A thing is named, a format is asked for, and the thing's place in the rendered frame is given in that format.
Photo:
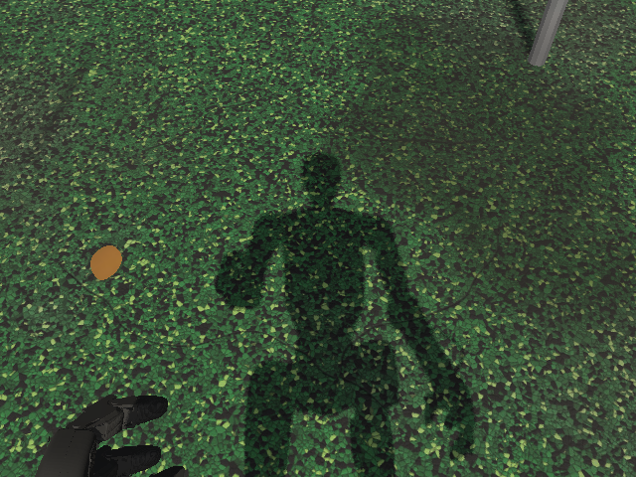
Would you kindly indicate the robot left hand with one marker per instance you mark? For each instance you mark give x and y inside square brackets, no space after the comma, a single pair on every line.
[72,450]

